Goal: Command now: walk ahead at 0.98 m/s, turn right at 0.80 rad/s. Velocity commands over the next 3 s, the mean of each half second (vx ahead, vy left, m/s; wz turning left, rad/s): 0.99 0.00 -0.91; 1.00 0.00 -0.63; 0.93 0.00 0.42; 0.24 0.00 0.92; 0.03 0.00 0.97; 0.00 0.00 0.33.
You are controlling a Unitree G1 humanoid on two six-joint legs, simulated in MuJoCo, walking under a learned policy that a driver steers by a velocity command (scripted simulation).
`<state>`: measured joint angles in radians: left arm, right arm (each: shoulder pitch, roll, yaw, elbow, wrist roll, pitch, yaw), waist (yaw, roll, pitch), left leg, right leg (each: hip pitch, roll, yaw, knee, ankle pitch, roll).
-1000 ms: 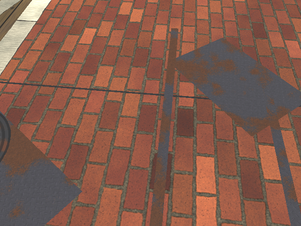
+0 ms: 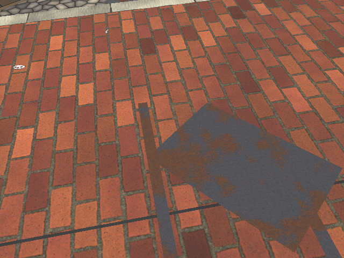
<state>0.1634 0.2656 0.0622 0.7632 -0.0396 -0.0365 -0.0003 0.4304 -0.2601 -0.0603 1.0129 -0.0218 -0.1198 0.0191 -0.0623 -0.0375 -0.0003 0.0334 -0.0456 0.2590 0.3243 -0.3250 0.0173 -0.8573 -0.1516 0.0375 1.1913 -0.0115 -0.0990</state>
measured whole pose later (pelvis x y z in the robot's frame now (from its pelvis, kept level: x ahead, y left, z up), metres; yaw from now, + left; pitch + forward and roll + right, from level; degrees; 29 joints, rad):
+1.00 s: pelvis +0.79 -0.24 -0.01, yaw -46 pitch +1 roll +3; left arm 0.00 0.24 0.01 0.57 -0.02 -0.09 -0.05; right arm 0.59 -0.25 -0.05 0.90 0.02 -0.11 0.02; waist -0.13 -0.04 0.01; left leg 0.13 -0.02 0.05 0.21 -0.37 -0.02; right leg -0.82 -0.10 0.04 0.85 0.02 -0.08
